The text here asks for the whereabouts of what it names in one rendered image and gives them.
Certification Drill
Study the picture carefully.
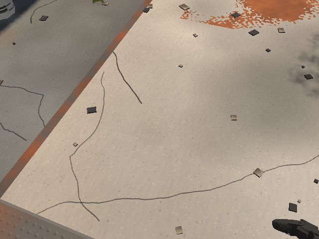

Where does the robot right hand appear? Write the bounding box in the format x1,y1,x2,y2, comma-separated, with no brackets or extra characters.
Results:
272,219,319,239

